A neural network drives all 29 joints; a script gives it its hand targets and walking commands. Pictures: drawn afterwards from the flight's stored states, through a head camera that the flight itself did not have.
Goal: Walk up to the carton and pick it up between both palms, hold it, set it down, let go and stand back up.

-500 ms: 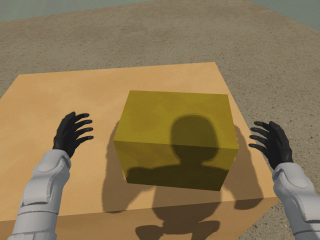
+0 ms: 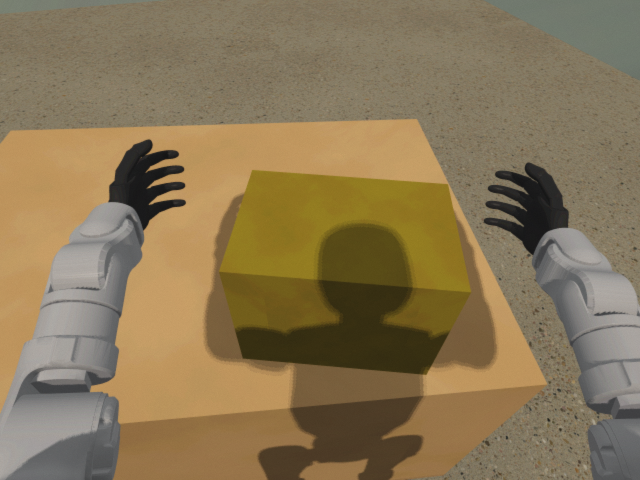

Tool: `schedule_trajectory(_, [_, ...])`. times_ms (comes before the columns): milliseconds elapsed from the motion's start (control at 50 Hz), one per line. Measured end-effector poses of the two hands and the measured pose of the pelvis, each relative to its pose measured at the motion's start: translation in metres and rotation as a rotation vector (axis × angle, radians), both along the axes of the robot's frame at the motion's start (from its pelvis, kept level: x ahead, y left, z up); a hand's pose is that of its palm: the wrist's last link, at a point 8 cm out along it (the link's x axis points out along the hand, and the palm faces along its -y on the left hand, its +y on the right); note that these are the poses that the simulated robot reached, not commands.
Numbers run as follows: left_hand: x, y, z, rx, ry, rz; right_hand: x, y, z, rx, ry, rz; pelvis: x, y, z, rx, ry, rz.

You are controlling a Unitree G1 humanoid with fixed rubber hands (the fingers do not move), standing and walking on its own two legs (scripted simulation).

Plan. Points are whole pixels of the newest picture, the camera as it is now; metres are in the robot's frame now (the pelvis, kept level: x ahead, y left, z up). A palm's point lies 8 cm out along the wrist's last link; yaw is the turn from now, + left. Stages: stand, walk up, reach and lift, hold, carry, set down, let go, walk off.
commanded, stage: reach and lift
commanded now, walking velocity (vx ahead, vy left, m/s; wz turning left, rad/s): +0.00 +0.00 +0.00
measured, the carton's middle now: (341, 274) +0.43 -0.03 -0.02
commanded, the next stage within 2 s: none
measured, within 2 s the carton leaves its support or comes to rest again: neither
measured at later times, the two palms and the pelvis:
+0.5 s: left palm (139, 174) +0.45 +0.23 +0.17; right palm (522, 188) +0.43 -0.25 +0.16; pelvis +0.01 -0.01 +0.00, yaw +1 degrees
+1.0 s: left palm (161, 243) +0.43 +0.23 +0.06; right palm (483, 254) +0.41 -0.23 +0.05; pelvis +0.00 +0.00 -0.02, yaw +1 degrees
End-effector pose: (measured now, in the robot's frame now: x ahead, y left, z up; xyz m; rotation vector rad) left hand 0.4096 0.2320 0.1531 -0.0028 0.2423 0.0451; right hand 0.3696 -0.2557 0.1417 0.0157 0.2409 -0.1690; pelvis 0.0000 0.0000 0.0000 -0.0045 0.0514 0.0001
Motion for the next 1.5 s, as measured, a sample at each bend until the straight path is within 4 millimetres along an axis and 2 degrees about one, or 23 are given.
schedule_trajectory(340, [0.035,0.002,0.02,0.005,0.009,0.01,0.049,0.002,0.026,-0.004,-0.004,0.016,0.011,-0.005,0.0,-0.007,0.057,0.006])
schedule_trajectory(440, [0.043,0.0,0.021,0.007,0.007,0.006,0.058,0.006,0.024,-0.005,0.017,0.017,0.012,-0.007,-0.001,-0.01,0.077,0.013])
schedule_trajectory(520, [0.044,-0.003,0.008,0.013,0.03,-0.008,0.058,0.008,0.012,-0.02,0.045,0.006,0.012,-0.007,-0.001,-0.013,0.08,0.02])
schedule_trajectory(600, [0.04,-0.006,-0.017,0.02,0.047,-0.02,0.052,0.012,-0.007,-0.033,0.045,0.001,0.012,-0.006,-0.001,-0.014,0.086,0.02])
schedule_trajectory(760, [0.013,-0.007,-0.08,0.044,0.093,-0.003,0.026,0.022,-0.074,-0.03,0.119,0.001,0.008,-0.001,-0.004,-0.018,0.11,0.016])
schedule_trajectory(840, [0.006,-0.004,-0.097,0.055,0.083,0.025,0.021,0.027,-0.095,-0.016,0.123,0.001,0.003,0.001,-0.009,-0.022,0.154,0.02])
schedule_trajectory(920, [0.012,-0.002,-0.098,0.067,0.043,0.051,0.028,0.03,-0.098,-0.015,0.081,0.0,-0.001,0.003,-0.016,-0.024,0.214,0.02])
schedule_trajectory(1080, [0.029,-0.011,-0.089,0.079,0.005,0.029,0.043,0.027,-0.088,-0.059,0.041,0.01,-0.005,0.002,-0.025,-0.023,0.261,0.018])
schedule_trajectory(1280, [0.017,-0.017,-0.111,0.079,0.025,0.021,0.039,0.023,-0.099,-0.055,0.043,-0.015,-0.004,-0.004,-0.028,-0.023,0.273,0.02])
schedule_trajectory(1420, [0.016,-0.017,-0.117,0.068,0.003,0.043,0.042,0.03,-0.103,-0.063,0.03,0.007,-0.009,-0.009,-0.032,-0.019,0.301,0.025])
schedule_trajectory(1500, [0.02,-0.025,-0.116,0.062,-0.02,0.031,0.043,0.031,-0.103,-0.063,0.023,-0.004,-0.012,-0.011,-0.035,-0.018,0.321,0.029])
